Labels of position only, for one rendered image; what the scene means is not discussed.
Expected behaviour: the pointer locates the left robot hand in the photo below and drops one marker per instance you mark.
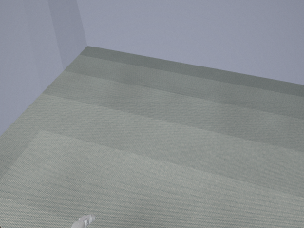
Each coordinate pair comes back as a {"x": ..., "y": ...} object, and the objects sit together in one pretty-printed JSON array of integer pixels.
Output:
[{"x": 84, "y": 221}]

